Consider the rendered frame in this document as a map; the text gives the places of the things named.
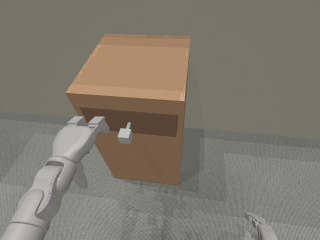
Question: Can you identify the left robot forearm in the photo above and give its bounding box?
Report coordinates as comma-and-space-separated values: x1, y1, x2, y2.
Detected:
0, 156, 78, 240

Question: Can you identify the robot left hand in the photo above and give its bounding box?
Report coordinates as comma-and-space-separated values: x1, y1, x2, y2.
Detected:
52, 116, 110, 189

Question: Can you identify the drawer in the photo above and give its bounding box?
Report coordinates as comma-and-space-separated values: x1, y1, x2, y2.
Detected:
80, 107, 178, 137

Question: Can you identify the handle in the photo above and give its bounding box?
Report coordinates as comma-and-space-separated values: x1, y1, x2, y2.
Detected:
117, 122, 133, 144

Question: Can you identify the robot right hand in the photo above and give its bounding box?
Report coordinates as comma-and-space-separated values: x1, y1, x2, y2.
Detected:
241, 212, 278, 240

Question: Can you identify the cabinet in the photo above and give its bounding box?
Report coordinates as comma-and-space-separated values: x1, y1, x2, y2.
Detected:
66, 34, 191, 186

